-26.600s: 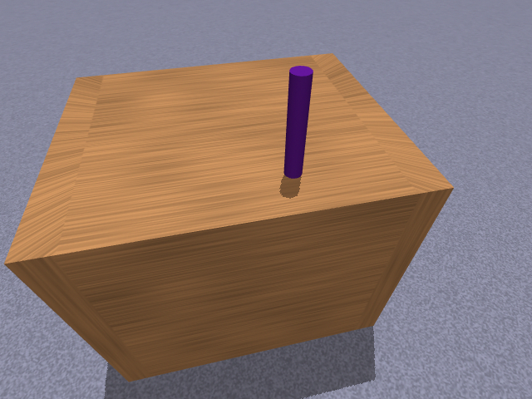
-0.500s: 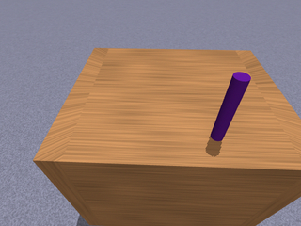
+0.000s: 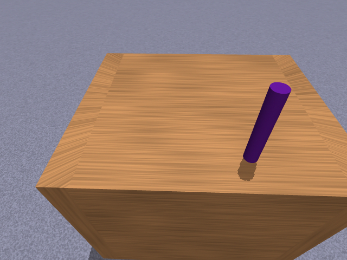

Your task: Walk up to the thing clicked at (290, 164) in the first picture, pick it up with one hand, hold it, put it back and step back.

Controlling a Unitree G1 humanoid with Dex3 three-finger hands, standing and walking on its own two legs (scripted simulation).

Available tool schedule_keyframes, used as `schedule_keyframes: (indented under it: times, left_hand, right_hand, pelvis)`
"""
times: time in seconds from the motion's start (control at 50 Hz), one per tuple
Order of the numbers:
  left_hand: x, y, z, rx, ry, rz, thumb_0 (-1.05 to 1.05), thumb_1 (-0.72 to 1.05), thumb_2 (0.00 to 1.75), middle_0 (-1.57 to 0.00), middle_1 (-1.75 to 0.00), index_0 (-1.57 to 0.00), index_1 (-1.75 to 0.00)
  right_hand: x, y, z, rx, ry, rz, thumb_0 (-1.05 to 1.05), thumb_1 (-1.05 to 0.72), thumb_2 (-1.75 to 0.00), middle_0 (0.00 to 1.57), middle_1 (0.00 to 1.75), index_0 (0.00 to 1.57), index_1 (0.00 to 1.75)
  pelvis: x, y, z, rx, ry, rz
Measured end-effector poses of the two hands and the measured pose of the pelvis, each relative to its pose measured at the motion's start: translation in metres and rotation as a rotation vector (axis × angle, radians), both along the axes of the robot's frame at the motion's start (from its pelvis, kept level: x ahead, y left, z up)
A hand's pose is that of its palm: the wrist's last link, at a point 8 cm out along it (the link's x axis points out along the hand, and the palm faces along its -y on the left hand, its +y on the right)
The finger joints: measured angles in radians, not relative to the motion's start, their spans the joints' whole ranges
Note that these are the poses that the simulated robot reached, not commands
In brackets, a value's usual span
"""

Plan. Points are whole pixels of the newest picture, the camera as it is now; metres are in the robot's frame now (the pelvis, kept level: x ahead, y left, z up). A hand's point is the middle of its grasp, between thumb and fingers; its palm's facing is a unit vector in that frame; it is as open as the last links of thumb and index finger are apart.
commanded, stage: stand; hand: right
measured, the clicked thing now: (262, 128) +0.44 -0.21 +0.09
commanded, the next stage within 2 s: step back in 1.84 s
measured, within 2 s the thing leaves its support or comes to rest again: neither
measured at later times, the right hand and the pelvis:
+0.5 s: hand out of the picture +0.07 -0.25 -0.16, palm faces -0.04 +0.94 -0.34, open 7.4 cm; pelvis +0.00 +0.00 +0.00, yaw +0 degrees
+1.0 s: hand out of the picture +0.07 -0.25 -0.16, palm faces -0.03 +0.94 -0.34, open 7.4 cm; pelvis +0.00 +0.00 +0.00, yaw +0 degrees
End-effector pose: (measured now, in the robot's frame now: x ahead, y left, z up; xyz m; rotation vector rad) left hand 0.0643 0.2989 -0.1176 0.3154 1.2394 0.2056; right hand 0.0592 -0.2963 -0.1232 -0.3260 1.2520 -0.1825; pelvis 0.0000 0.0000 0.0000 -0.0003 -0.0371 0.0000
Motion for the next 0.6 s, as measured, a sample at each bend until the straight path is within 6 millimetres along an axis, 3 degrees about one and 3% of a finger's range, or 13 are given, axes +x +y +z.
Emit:
schedule_keyframes:
  times: [0.6]
  left_hand:
    - [0.0056,0.0015,-0.0009,-0.002,-0.002,0.002,0.00,0.90,0.90,-0.20,-0.30,-0.20,-0.30]
  right_hand:
    - [0.0073,0.0014,0.0014,-0.004,-0.005,-0.003,0.00,-0.91,-0.89,0.20,0.30,0.20,0.30]
  pelvis:
    - [0.0053,0.0019,0.0001,-0.001,0.000,-0.001]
